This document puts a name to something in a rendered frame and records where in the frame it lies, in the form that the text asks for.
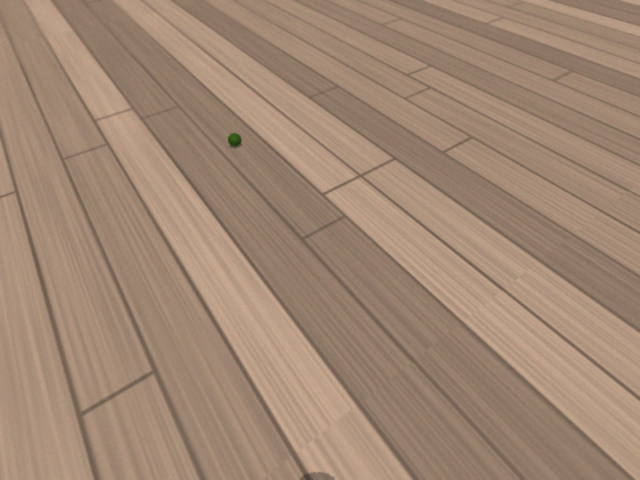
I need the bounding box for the ball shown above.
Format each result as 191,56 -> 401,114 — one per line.
228,133 -> 241,147

